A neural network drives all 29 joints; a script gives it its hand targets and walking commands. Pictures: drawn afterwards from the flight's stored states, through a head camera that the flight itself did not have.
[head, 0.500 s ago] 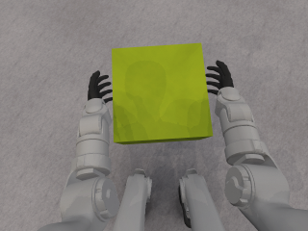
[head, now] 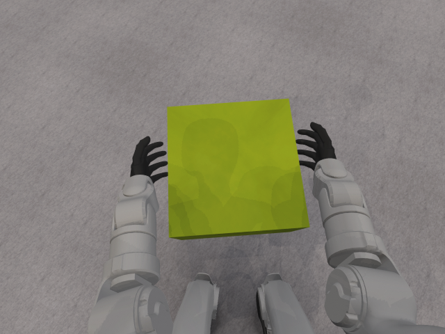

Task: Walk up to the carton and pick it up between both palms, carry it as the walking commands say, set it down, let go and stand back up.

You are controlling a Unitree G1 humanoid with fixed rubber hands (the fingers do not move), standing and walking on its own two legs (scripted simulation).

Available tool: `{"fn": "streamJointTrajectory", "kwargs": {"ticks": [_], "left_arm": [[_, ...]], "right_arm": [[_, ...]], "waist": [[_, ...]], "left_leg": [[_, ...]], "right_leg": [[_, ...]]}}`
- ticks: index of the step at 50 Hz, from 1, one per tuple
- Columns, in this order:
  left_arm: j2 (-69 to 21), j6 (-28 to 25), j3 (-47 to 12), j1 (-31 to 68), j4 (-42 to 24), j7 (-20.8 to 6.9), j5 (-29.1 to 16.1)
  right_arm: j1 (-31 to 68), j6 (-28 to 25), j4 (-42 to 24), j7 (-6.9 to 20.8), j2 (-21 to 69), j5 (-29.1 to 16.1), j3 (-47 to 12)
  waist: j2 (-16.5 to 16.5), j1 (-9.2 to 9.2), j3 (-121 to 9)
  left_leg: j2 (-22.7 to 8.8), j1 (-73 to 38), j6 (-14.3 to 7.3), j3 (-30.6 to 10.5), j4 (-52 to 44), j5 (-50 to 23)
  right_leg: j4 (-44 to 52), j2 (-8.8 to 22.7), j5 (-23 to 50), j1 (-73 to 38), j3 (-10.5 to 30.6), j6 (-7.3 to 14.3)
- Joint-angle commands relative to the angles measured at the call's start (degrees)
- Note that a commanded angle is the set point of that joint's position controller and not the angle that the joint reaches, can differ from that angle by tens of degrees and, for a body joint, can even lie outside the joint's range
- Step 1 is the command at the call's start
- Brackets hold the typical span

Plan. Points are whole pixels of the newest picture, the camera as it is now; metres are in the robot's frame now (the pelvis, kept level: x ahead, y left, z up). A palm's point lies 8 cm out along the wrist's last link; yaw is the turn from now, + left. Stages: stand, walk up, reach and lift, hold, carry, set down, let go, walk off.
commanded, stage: reach and lift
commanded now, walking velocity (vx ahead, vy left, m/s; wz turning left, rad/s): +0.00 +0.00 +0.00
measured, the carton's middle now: (232, 173) +0.44 +0.02 -0.13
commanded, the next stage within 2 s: none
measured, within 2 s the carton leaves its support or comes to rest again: neither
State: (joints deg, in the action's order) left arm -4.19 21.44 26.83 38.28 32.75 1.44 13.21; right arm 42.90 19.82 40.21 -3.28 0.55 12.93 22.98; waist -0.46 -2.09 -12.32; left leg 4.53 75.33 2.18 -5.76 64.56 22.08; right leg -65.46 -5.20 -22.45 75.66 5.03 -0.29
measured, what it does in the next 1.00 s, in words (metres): rises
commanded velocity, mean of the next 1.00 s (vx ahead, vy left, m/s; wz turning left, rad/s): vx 0.00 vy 0.00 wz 0.00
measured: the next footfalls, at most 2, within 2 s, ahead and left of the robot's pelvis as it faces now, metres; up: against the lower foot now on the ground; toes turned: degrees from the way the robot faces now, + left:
none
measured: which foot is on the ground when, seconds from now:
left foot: down 0.00-1.00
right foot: down 0.00-1.00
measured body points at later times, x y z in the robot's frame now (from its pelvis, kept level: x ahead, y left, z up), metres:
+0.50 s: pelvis +0.03 +0.00 +0.07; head +0.14 +0.00 +0.50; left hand +0.39 +0.19 +0.03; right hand +0.41 -0.16 +0.02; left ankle +0.06 +0.13 -0.63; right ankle +0.06 -0.11 -0.63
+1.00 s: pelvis +0.04 +0.01 +0.11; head +0.08 +0.00 +0.55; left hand +0.36 +0.19 +0.10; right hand +0.39 -0.15 +0.09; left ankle +0.06 +0.13 -0.63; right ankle +0.06 -0.11 -0.63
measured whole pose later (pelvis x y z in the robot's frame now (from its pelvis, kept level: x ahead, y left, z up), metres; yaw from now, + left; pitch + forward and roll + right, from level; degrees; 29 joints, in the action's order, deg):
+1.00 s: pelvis +0.04 +0.01 +0.11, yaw +0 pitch +10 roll +0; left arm -8.7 27.2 22.4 18.7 22.6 -0.7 16.4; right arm 22.3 25.9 28.4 2.2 5.6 17.0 19.9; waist 0.6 -1.9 -6.2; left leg 2.8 27.0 0.6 -6.9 28.7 11.8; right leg -29.0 -3.2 -12.2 26.9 6.2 0.1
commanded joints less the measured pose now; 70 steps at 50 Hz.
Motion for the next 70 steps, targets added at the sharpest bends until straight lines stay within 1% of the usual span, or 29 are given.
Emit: {"fn": "streamJointTrajectory", "kwargs": {"ticks": [1,11,20,25,32,40,44,51,58,64,70], "left_arm": [[-53.56,-1.31,-32.33,34.54,-0.02,-17.61,-9.78],[-54.43,-1.25,-33.62,28.68,-0.73,-18.36,-9.04],[-54.39,-0.36,-33.36,24.02,-1.0,-19.04,-7.94],[-54.08,0.31,-33.56,21.34,-2.46,-19.03,-7.39],[-54.39,1.03,-35.36,16.94,-4.61,-18.99,-7.39],[-54.51,2.04,-37.53,13.01,-7.09,-18.85,-7.96],[-54.61,3.11,-38.3,11.84,-8.0,-18.71,-8.25],[-54.54,5.65,-38.41,11.51,-8.79,-18.55,-8.51],[-54.8,8.61,-38.48,12.09,-10.23,-18.43,-8.94],[-54.67,11.51,-39.46,12.25,-12.8,-18.53,-9.97],[-54.61,14.4,-41.13,11.58,-15.49,-18.69,-11.29]], "right_arm": [[30.02,-1.1,0.66,20.51,57.72,-8.9,-28.52],[24.36,-1.04,-1.69,20.84,58.57,-8.12,-30.28],[19.49,-0.18,-2.76,21.23,58.18,-6.54,-30.74],[17.1,0.31,-3.67,21.65,58.31,-6.01,-30.98],[12.8,0.85,-6.13,21.79,58.13,-5.87,-32.12],[9.17,1.91,-9.38,21.81,57.89,-6.57,-34.28],[8.1,2.97,-10.29,21.88,57.8,-6.89,-34.91],[7.64,5.5,-10.77,22.19,57.66,-6.82,-34.44],[8.42,8.3,-12.29,22.79,57.84,-7.15,-34.42],[8.67,11.0,-15.0,23.02,58.36,-8.23,-35.7],[7.67,13.97,-18.09,22.65,58.78,-9.5,-37.31]], "waist": [[-1.17,-0.54,-42.44],[-0.75,-0.13,-39.95],[-0.9,-0.29,-32.74],[-0.93,-0.65,-29.65],[-0.4,-0.16,-27.54],[-0.07,-0.02,-24.14],[0.14,0.06,-21.68],[0.47,0.35,-16.17],[0.68,0.13,-11.68],[0.5,-0.11,-9.15],[0.19,-0.07,-6.78]], "left_leg": [[2.77,-25.8,-1.42,5.55,-8.09,-15.09],[2.49,-32.14,-1.69,4.92,-14.52,-18.2],[1.91,-39.07,-2.11,4.54,-21.23,-18.73],[1.6,-44.33,-1.99,4.0,-24.59,-20.43],[1.31,-50.81,-1.71,3.39,-28.41,-24.91],[1.06,-56.11,-1.65,3.1,-33.01,-27.16],[0.94,-58.42,-1.53,3.13,-35.35,-26.73],[0.76,-61.92,-1.36,3.25,-39.47,-23.49],[0.44,-66.12,-1.31,3.24,-42.79,-21.27],[0.15,-69.84,-1.42,2.89,-44.78,-21.17],[0.36,-72.9,-1.5,2.59,-46.43,-21.36]], "right_leg": [[8.89,-2.09,16.02,-27.98,-4.38,-0.02],[15.3,-1.49,20.11,-36.11,-3.0,-0.15],[22.02,-0.94,20.22,-42.2,-2.3,0.07],[25.33,-0.83,20.77,-44.61,-2.39,0.34],[29.48,-0.54,24.48,-49.53,-2.23,0.4],[34.32,-0.18,26.86,-56.53,-1.96,0.32],[36.63,-0.05,26.32,-59.31,-2.03,0.3],[40.32,0.1,22.82,-62.81,-2.22,0.52],[43.09,0.2,19.76,-65.88,-2.44,0.76],[44.96,0.47,19.23,-68.77,-2.22,0.81],[46.86,0.65,19.89,-71.64,-1.78,0.55]]}}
